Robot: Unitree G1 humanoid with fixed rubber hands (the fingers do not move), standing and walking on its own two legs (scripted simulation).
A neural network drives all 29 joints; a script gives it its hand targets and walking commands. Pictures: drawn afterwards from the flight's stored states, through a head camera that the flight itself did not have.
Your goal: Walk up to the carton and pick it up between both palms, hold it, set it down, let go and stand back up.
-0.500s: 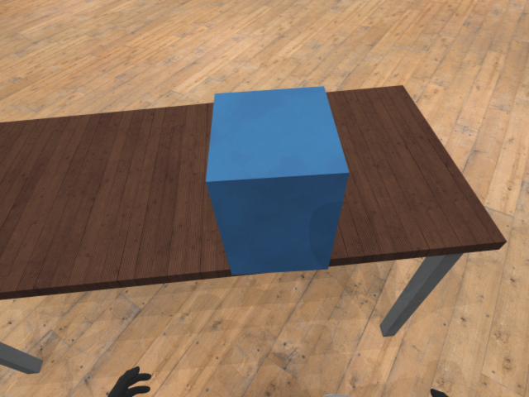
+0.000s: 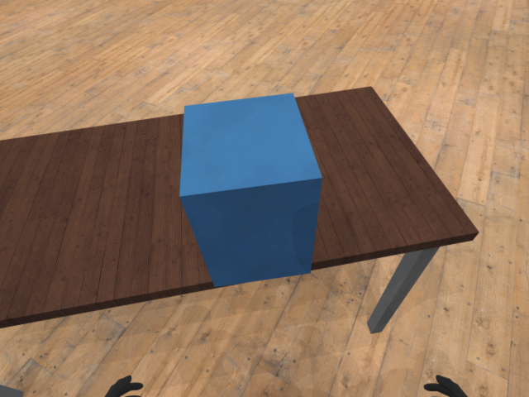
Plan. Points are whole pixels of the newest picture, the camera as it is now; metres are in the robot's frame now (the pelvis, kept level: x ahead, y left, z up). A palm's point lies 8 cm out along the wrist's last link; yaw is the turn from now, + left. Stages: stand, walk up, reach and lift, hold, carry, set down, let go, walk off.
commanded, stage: walk up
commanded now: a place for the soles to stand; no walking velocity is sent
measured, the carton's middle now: (251, 195) +0.43 +0.05 +0.05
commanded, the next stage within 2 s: none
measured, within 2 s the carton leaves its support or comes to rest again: neither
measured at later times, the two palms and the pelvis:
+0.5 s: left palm out of the picture +0.13 +0.26 -0.08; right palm out of the picture +0.09 -0.27 -0.10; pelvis +0.00 +0.00 +0.00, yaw -3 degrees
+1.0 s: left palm out of the picture +0.13 +0.25 -0.08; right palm out of the picture +0.07 -0.29 -0.10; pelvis -0.02 -0.01 +0.00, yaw -3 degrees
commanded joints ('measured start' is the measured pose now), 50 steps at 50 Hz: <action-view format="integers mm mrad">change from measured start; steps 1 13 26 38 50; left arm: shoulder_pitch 0 21 -16 -62 -106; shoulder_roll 186 166 122 161 205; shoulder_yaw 54 54 34 51 64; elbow -98 -129 -112 -107 -104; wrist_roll -1 0 8 5 -1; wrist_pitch -22 -13 -4 -2 10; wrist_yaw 6 5 3 6 3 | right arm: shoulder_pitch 12 -17 15 2 53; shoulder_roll -133 -161 -160 -177 -128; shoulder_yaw -43 -49 -45 -58 -63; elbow -82 -79 -68 -74 -70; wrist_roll -2 2 4 16 5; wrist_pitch -15 -15 -51 -21 -5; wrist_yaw -4 -5 -11 -10 -6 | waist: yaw -13 10 10 -10 -28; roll -101 7 -15 -16 -144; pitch -60 -63 -79 -30 -46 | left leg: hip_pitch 92 0 64 -22 97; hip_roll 106 226 283 241 41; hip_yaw -215 -188 -313 -220 -257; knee -85 -159 -231 -194 -54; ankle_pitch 52 173 369 310 -36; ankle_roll -3 57 74 50 -19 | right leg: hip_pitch -126 -14 -8 27 -194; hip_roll -147 -76 -44 -50 -158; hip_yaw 278 95 49 73 395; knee -197 -15 -37 1 -300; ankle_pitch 73 180 116 286 -74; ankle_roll -111 -58 -19 -32 -133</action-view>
